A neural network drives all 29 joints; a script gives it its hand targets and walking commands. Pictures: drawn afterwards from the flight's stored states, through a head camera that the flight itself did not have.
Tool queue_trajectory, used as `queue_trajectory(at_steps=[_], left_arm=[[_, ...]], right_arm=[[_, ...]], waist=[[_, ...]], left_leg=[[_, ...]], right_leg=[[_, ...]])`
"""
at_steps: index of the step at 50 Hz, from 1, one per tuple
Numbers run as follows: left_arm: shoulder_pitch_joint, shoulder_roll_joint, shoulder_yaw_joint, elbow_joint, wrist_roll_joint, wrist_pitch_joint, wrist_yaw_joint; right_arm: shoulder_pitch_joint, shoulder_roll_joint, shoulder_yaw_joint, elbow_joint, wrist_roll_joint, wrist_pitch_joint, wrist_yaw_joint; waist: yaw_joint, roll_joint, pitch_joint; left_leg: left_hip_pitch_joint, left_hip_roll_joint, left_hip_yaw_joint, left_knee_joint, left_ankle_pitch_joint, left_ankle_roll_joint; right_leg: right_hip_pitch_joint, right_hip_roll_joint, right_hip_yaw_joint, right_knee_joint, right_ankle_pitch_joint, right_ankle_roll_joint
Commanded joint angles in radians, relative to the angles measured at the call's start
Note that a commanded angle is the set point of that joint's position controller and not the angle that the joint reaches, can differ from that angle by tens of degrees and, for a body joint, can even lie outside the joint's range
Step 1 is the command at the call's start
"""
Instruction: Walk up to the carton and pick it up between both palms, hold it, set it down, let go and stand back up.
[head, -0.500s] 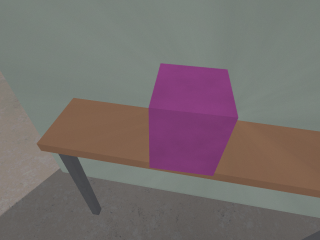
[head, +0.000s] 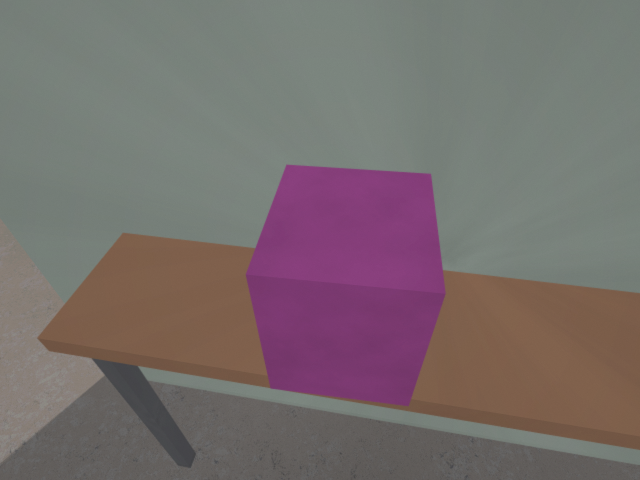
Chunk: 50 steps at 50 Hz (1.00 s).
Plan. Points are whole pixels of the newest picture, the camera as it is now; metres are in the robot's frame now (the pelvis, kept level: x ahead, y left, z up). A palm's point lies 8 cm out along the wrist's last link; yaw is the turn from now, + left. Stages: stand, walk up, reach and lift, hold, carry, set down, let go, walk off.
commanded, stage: walk up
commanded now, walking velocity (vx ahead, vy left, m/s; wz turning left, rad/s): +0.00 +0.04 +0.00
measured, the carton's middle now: (347, 285) +0.39 +0.00 +0.06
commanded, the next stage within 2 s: none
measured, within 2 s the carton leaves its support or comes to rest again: neither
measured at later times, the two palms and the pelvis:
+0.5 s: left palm out of the picture +0.07 +0.26 -0.16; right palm out of the picture +0.10 -0.18 -0.16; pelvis +0.07 +0.04 -0.02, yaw +1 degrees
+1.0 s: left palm out of the picture +0.03 +0.27 -0.16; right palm out of the picture +0.00 -0.16 -0.13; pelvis +0.00 +0.05 +0.00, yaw +3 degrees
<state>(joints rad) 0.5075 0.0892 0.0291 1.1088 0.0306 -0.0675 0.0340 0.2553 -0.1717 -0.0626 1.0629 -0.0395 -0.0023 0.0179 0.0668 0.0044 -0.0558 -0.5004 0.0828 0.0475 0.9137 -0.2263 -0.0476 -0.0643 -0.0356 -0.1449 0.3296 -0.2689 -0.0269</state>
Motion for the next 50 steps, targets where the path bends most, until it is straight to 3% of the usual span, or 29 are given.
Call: queue_trajectory(at_steps=[1, 5, 7, 8, 9, 10, 11, 15, 19, 21, 23, 25, 26, 28, 29, 32, 34, 35, 36, 37, 39, 41, 42, 43, 44, 45, 47, 48, 50], left_arm=[[0.029, 0.108, 0.002, -0.015, -0.012, -0.018, 0.007], [0.099, 0.128, 0.007, 0.012, -0.008, 0.005, 0.009], [0.093, 0.109, -0.001, 0.003, -0.004, 0.015, 0.005], [0.126, 0.056, -0.02, -0.001, -0.02, 0.018, 0.005], [0.143, 0.0, -0.032, -0.008, -0.036, 0.024, 0.006], [0.162, -0.014, -0.032, 0.009, -0.041, 0.047, 0.012], [0.114, 0.033, -0.02, 0.007, -0.03, 0.062, 0.013], [0.021, 0.052, -0.01, -0.005, -0.015, 0.077, 0.002], [0.008, 0.036, -0.003, -0.006, -0.019, 0.071, 0.009], [-0.044, 0.107, 0.02, -0.045, -0.019, 0.069, 0.021], [-0.04, 0.119, 0.019, -0.062, -0.027, 0.071, 0.028], [-0.042, 0.14, 0.023, -0.073, -0.014, 0.08, 0.026], [-0.076, 0.162, 0.027, -0.093, -0.01, 0.087, 0.022], [-0.176, 0.222, 0.057, -0.123, -0.012, 0.109, 0.022], [-0.217, 0.214, 0.053, -0.149, -0.011, 0.112, 0.024], [-0.252, 0.2, 0.051, -0.196, -0.009, 0.111, 0.029], [-0.279, 0.222, 0.058, -0.194, -0.007, 0.104, 0.026], [-0.308, 0.22, 0.063, -0.203, -0.001, 0.104, 0.025], [-0.346, 0.234, 0.057, -0.194, 0.004, 0.104, 0.028], [-0.309, 0.194, 0.04, -0.188, 0.001, 0.099, 0.024], [-0.314, 0.2, 0.041, -0.18, -0.001, 0.088, 0.012], [-0.289, 0.213, 0.048, -0.156, -0.011, 0.094, 0.006], [-0.207, 0.192, 0.042, -0.119, -0.014, 0.1, 0.0], [-0.135, 0.134, 0.029, -0.11, -0.027, 0.101, -0.007], [-0.169, 0.107, 0.025, -0.142, -0.034, 0.102, -0.005], [-0.262, 0.133, 0.023, -0.164, -0.013, 0.102, 0.0], [-0.28, 0.185, 0.031, -0.146, -0.017, 0.089, -0.018], [-0.246, 0.181, 0.033, -0.106, -0.021, 0.082, -0.025], [-0.17, 0.126, 0.023, -0.048, -0.025, 0.068, -0.021]], right_arm=[[-0.007, 0.044, 0.023, -0.031, 0.033, 0.004, -0.029], [-0.03, -0.015, 0.024, -0.048, 0.039, -0.014, -0.042], [0.086, -0.107, 0.004, -0.016, 0.021, -0.034, -0.052], [0.146, -0.149, -0.005, -0.001, 0.019, -0.041, -0.056], [0.178, -0.139, 0.001, 0.003, 0.014, -0.041, -0.057], [0.161, -0.138, 0.003, 0.013, 0.024, -0.032, -0.057], [0.105, -0.116, 0.011, 0.011, 0.025, -0.024, -0.06], [0.018, -0.067, 0.036, 0.012, 0.023, -0.019, -0.075], [-0.002, -0.048, 0.042, 0.011, 0.025, -0.02, -0.075], [-0.031, -0.147, 0.011, -0.006, 0.017, -0.013, -0.082], [-0.022, -0.144, 0.01, -0.011, 0.021, -0.005, -0.077], [-0.041, -0.149, -0.002, -0.053, 0.014, 0.008, -0.075], [-0.055, -0.131, 0.003, -0.07, 0.02, 0.02, -0.072], [-0.06, -0.054, 0.019, -0.087, 0.012, 0.043, -0.082], [-0.033, -0.037, 0.02, -0.081, 0.012, 0.053, -0.08], [-0.009, -0.045, 0.011, -0.057, 0.009, 0.07, -0.056], [-0.05, -0.037, 0.013, -0.094, 0.019, 0.063, -0.05], [-0.04, -0.046, 0.006, -0.099, 0.026, 0.055, -0.05], [-0.034, -0.052, 0.001, -0.09, 0.027, 0.047, -0.051], [-0.02, -0.032, 0.015, -0.076, 0.026, 0.034, -0.047], [0.044, 0.001, 0.032, -0.042, 0.032, 0.027, -0.053], [0.117, -0.014, 0.032, -0.002, 0.029, 0.016, -0.067], [0.13, -0.027, 0.031, 0.008, 0.034, 0.01, -0.074], [0.127, -0.063, 0.03, 0.007, 0.03, 0.006, -0.071], [0.049, -0.108, 0.027, -0.014, 0.034, 0.01, -0.065], [0.019, -0.138, 0.012, -0.025, 0.024, 0.011, -0.057], [-0.081, -0.023, 0.044, -0.034, 0.029, -0.01, -0.052], [-0.059, -0.006, 0.056, -0.039, 0.028, -0.02, -0.061], [0.029, -0.045, 0.049, -0.028, 0.032, -0.04, -0.071]], waist=[[-0.075, -0.189, 0.188], [-0.051, -0.307, 0.119], [-0.091, -0.165, 0.053], [-0.105, -0.045, -0.052], [-0.093, 0.066, -0.117], [-0.095, 0.181, -0.15], [-0.092, 0.26, -0.107], [-0.076, 0.251, 0.0], [-0.059, 0.121, -0.051], [-0.043, 0.17, -0.008], [-0.065, 0.135, -0.019], [-0.067, 0.021, -0.002], [-0.068, -0.097, 0.053], [-0.083, -0.357, 0.136], [-0.075, -0.387, 0.128], [-0.062, -0.221, 0.175], [-0.077, -0.198, 0.209], [-0.087, -0.13, 0.16], [-0.113, -0.083, 0.163], [-0.093, -0.026, 0.085], [-0.093, -0.004, 0.028], [-0.104, 0.012, 0.02], [-0.078, 0.065, 0.01], [-0.04, 0.173, -0.004], [-0.019, 0.328, 0.081], [-0.05, 0.441, 0.18], [-0.013, 0.249, 0.228], [-0.004, 0.186, 0.203], [-0.022, 0.05, 0.08]], left_leg=[[0.084, -0.044, 0.047, -0.216, 0.054, -0.001], [0.197, -0.086, 0.1, -0.423, 0.178, 0.024], [0.456, 0.016, 0.012, -0.485, 0.531, 0.039], [0.617, 0.157, -0.112, -0.398, 0.816, 0.091], [0.669, 0.268, -0.223, -0.422, 0.935, 0.135], [0.578, 0.309, -0.268, -0.475, 0.789, 0.243], [0.494, 0.287, -0.332, -0.551, 0.551, 0.265], [0.366, 0.179, -0.197, -0.606, 0.438, 0.207], [0.451, 0.142, -0.137, -0.54, 0.565, 0.209], [0.444, 0.185, -0.13, -0.41, 0.961, 0.215], [0.378, 0.213, -0.126, -0.373, 1.006, 0.212], [0.265, 0.184, -0.102, -0.365, 0.621, 0.168], [0.192, 0.118, -0.044, -0.351, 0.345, 0.137], [0.175, -0.045, 0.076, -0.163, -0.143, 0.076], [0.172, -0.073, 0.072, 0.035, -0.342, 0.065], [0.078, -0.067, -0.011, 0.243, -0.359, 0.043], [0.127, -0.035, -0.056, 0.218, -0.305, 0.04], [0.168, -0.032, -0.056, 0.181, -0.273, 0.048], [0.129, -0.019, -0.055, 0.065, -0.253, 0.053], [0.141, -0.032, -0.04, -0.057, -0.234, 0.058], [0.197, -0.034, -0.049, -0.359, -0.2, 0.049], [0.389, -0.044, -0.053, -0.672, -0.02, 0.054], [0.47, 0.004, -0.122, -0.781, -0.001, 0.048], [0.52, 0.129, -0.254, -0.787, -0.067, 0.057], [0.344, 0.218, -0.331, -0.777, -0.11, 0.121], [0.092, 0.242, -0.366, -0.8, -0.195, 0.195], [0.119, 0.1, -0.195, -0.779, -0.037, 0.132], [0.27, 0.062, -0.132, -0.713, 0.228, 0.112], [0.501, 0.079, -0.101, -0.604, 0.632, 0.099]], right_leg=[[-0.104, -0.159, 0.013, 0.01, 0.835, -0.031], [-0.021, -0.119, 0.011, 0.126, 0.773, -0.04], [-0.147, -0.115, 0.024, 0.208, 0.531, 0.005], [-0.236, -0.093, 0.022, 0.267, 0.232, 0.036], [-0.266, -0.048, 0.008, 0.319, -0.176, 0.042], [-0.191, -0.039, 0.046, 0.392, -0.323, 0.033], [-0.192, -0.03, 0.066, 0.422, -0.351, 0.017], [-0.198, -0.034, 0.107, 0.384, -0.3, 0.03], [-0.194, -0.006, 0.093, 0.274, -0.167, 0.039], [-0.244, -0.006, 0.072, 0.244, -0.072, 0.055], [-0.199, -0.031, 0.079, 0.219, 0.052, 0.065], [-0.157, -0.08, 0.13, 0.197, 0.247, 0.049], [-0.192, -0.126, 0.196, 0.159, 0.29, 0.023], [-0.322, -0.244, 0.303, -0.015, 0.28, -0.1], [-0.357, -0.288, 0.307, -0.083, 0.213, -0.175], [-0.386, -0.317, 0.334, -0.131, 0.137, -0.231], [-0.444, -0.265, 0.287, -0.072, 0.305, -0.207], [-0.425, -0.214, 0.264, -0.064, 0.249, -0.193], [-0.322, -0.179, 0.22, -0.002, 0.325, -0.162], [-0.215, -0.161, 0.216, -0.011, 0.174, -0.14], [-0.103, -0.208, 0.298, -0.024, -0.021, -0.123], [-0.167, -0.174, 0.296, 0.028, -0.023, -0.081], [-0.192, -0.129, 0.265, 0.117, -0.006, -0.053], [-0.287, -0.051, 0.191, 0.205, -0.107, -0.012], [-0.333, 0.037, 0.092, 0.199, -0.18, 0.019], [-0.202, -0.018, 0.131, 0.221, -0.121, 0.023], [-0.101, -0.018, 0.133, 0.171, 0.053, 0.002], [-0.168, -0.013, 0.148, 0.128, 0.129, -0.004], [-0.218, 0.002, 0.108, 0.12, 0.169, 0.005]])
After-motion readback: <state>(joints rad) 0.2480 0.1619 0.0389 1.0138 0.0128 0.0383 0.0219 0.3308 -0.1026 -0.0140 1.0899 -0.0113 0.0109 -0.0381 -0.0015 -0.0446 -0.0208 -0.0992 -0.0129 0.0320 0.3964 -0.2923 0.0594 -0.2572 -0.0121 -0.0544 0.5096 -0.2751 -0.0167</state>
